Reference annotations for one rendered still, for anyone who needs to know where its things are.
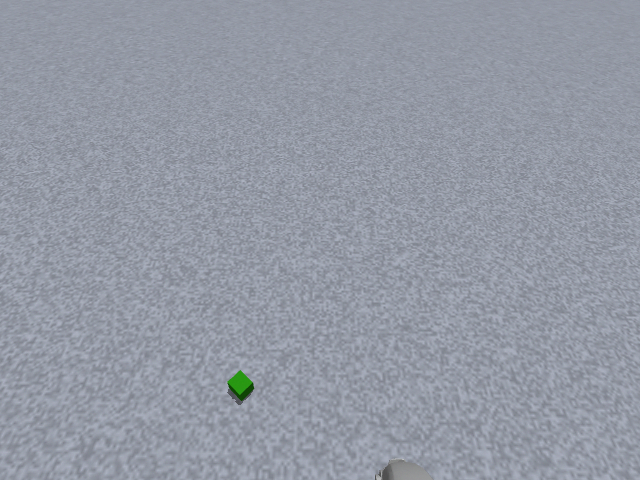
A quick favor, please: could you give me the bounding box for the small box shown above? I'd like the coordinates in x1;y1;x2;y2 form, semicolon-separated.
227;370;254;401

